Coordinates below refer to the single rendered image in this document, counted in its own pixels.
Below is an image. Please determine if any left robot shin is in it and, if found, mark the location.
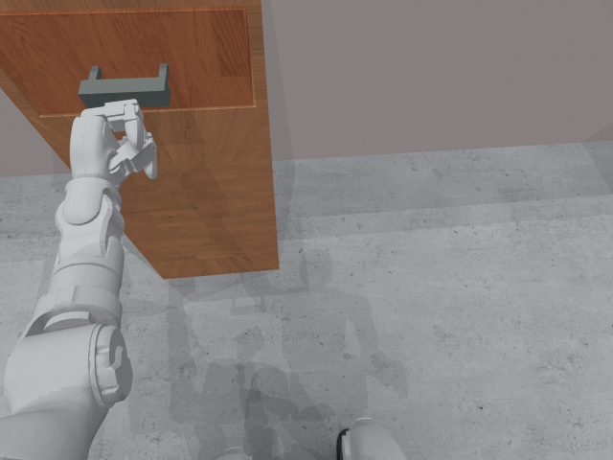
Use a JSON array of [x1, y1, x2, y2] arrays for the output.
[[224, 448, 246, 455]]

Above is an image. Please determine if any handle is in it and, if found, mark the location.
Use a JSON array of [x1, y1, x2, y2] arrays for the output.
[[78, 63, 171, 109]]

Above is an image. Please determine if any left robot hand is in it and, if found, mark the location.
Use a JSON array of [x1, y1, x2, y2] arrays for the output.
[[70, 99, 157, 192]]

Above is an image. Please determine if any right robot shin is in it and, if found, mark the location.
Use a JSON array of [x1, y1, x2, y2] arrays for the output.
[[349, 418, 374, 431]]

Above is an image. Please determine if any drawer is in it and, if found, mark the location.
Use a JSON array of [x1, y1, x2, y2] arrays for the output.
[[0, 6, 253, 115]]

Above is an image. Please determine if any robot shin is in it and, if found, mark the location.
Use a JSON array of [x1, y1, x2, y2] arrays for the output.
[[224, 448, 246, 455], [349, 418, 374, 431]]

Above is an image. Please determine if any cabinet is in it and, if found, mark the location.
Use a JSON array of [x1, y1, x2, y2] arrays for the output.
[[0, 0, 280, 280]]

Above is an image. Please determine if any left robot upper arm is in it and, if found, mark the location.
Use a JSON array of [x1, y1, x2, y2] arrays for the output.
[[0, 323, 133, 460]]

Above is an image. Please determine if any robot left forearm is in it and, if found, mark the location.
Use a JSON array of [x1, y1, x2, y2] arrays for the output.
[[3, 177, 125, 415]]

